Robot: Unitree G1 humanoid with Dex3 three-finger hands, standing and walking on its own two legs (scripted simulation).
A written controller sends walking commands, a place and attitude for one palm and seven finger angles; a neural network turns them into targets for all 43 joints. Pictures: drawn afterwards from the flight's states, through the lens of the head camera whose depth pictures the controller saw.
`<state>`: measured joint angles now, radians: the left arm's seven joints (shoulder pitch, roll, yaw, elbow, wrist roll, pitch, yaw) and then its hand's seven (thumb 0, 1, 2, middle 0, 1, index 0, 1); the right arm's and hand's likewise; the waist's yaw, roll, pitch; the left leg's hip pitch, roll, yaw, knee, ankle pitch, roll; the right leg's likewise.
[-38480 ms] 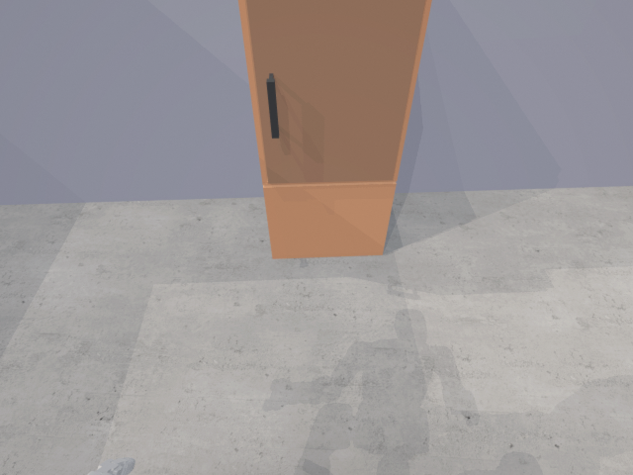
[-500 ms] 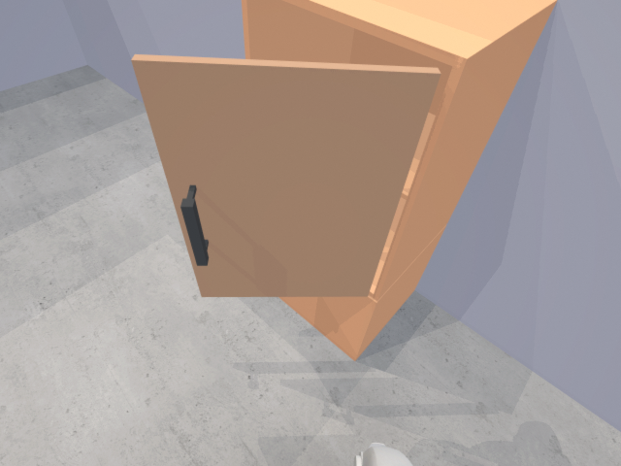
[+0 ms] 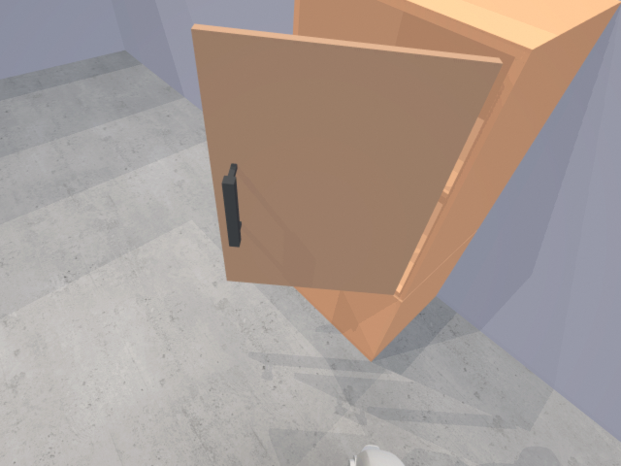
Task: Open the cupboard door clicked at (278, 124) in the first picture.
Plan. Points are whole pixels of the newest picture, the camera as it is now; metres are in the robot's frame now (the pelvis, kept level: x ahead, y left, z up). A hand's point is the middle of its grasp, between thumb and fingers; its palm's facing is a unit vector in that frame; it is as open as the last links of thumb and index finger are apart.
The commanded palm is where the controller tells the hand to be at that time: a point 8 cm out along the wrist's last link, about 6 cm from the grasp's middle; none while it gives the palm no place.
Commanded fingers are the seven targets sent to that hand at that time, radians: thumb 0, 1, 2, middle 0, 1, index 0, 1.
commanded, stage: come to a stop and stand still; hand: left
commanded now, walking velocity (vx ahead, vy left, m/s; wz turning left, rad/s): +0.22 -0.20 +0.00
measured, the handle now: (234, 206) +0.55 +0.17 -0.03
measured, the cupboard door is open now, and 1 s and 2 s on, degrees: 44 44 44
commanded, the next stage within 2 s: look again from close up in 0.80 s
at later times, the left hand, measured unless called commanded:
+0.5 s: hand out of the picture +0.01 +0.14 -0.15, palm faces -0.01 -0.98 -0.20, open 7.3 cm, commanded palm none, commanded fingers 0.00 0.90 0.90 -0.20 -0.30 -0.20 -0.30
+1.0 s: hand out of the picture -0.05 +0.11 -0.16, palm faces +0.01 -0.99 -0.13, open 7.4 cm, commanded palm none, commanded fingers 0.00 0.90 0.90 -0.20 -0.30 -0.20 -0.30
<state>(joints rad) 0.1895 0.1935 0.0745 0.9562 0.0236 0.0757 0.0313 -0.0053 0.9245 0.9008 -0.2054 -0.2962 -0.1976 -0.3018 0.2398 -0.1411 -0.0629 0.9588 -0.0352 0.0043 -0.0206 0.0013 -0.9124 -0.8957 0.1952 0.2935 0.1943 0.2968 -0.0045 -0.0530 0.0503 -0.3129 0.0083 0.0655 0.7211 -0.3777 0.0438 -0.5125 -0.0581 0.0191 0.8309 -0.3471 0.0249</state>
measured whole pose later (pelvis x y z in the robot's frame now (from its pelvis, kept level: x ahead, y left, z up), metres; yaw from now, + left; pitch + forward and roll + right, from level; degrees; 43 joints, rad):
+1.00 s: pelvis -0.02 -0.03 +0.02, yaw -1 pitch -2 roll -1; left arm 0.35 0.08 -0.02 1.11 0.02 -0.03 0.05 0.01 0.91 0.90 -0.21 -0.30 -0.20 -0.30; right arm 0.27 -0.15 -0.02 1.09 -0.01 -0.01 -0.03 0.02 -0.93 -0.90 0.20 0.29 0.20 0.30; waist -0.01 0.02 0.06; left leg -0.26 0.06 0.05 0.52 -0.22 -0.01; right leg -0.16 -0.01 -0.05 0.46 -0.26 0.01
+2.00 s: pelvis +0.01 -0.03 +0.01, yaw +0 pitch +0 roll +0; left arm 0.44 0.13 0.01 1.07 0.03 -0.02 0.01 0.01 0.91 0.90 -0.20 -0.30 -0.20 -0.30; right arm 0.33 -0.13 -0.02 1.07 -0.02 -0.01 -0.02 0.01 -0.92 -0.90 0.20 0.29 0.20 0.30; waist 0.01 -0.03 -0.02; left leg -0.31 0.03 0.03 0.60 -0.30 0.00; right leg -0.21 -0.02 -0.02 0.56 -0.36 0.01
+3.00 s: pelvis -0.11 +0.00 +0.01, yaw -1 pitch -3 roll -1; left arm 0.34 0.16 0.01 1.03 0.03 0.05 0.01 0.01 0.91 0.90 -0.21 -0.30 -0.20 -0.30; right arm 0.32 -0.22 -0.05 1.00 -0.03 0.03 -0.01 0.01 -0.91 -0.90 0.20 0.29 0.20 0.30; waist -0.02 0.02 0.04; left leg -0.40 -0.01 0.05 0.65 -0.33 0.01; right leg -0.33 -0.01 0.05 0.61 -0.29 0.01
